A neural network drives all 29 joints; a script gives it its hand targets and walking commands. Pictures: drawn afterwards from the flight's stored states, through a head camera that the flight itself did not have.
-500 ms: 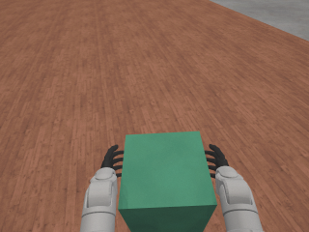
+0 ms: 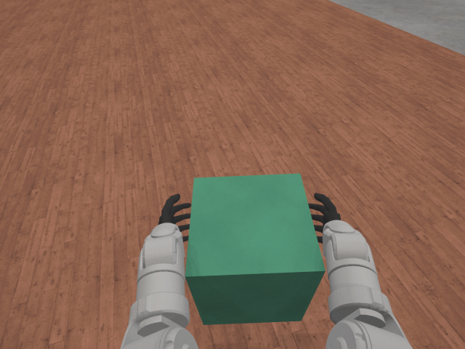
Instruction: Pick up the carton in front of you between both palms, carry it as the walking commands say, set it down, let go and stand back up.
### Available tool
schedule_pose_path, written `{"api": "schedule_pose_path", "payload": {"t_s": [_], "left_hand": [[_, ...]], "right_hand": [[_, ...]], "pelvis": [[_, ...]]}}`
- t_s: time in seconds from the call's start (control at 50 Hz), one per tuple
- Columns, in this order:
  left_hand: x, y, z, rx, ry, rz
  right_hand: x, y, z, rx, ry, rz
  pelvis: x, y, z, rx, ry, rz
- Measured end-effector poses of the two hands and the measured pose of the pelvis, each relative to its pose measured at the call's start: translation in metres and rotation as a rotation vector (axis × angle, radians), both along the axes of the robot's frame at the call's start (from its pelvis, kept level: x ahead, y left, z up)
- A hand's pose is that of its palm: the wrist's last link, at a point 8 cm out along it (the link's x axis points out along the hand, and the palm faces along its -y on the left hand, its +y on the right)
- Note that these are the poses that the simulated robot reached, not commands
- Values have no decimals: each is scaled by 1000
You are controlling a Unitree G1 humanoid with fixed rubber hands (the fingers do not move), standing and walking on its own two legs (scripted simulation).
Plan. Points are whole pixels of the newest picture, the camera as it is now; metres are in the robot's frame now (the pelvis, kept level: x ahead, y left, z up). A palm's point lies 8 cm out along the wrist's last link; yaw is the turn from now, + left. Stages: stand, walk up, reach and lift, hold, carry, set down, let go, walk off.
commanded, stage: set down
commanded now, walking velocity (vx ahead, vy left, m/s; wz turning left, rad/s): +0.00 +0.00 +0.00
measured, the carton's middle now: (249, 252) +0.34 -0.01 -0.04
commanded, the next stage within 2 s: none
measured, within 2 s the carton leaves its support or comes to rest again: neither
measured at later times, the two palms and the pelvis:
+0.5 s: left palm (191, 271) +0.37 +0.14 -0.17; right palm (310, 265) +0.38 -0.16 -0.18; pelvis -0.01 -0.02 -0.10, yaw +0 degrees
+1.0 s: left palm (198, 290) +0.39 +0.14 -0.33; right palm (299, 281) +0.42 -0.16 -0.33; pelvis -0.04 -0.02 -0.23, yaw +1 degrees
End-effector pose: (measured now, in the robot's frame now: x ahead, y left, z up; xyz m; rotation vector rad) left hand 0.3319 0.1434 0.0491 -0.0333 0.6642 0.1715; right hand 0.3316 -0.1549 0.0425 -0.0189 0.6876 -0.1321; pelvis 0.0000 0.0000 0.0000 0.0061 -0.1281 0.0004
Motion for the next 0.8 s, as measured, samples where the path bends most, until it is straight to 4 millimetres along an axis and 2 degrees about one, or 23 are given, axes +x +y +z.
{"api": "schedule_pose_path", "payload": {"t_s": [0.1,0.22,0.3,0.36,0.46,0.62,0.8], "left_hand": [[11,-2,-36,17,36,2],[14,-5,-107,37,45,-4],[17,-8,-156,33,28,7],[22,-9,-183,22,0,18],[33,-9,-209,7,-45,44],[45,-6,-244,-5,-22,65],[55,-5,-302,2,-6,56]], "right_hand": [[14,-2,-36,-18,36,24],[21,-5,-106,-40,45,50],[25,-8,-155,-31,29,50],[32,-9,-183,-13,2,46],[46,-9,-210,17,-41,32],[62,-6,-246,27,-17,37],[73,-5,-303,9,-2,53]], "pelvis": [[-2,-2,-7,2,105,0],[-8,-8,-22,-2,308,6],[-12,-13,-42,-4,454,7],[-13,-17,-60,-3,555,6],[-13,-22,-90,0,676,5],[-15,-25,-127,-2,768,9],[-24,-21,-173,-5,853,12]]}}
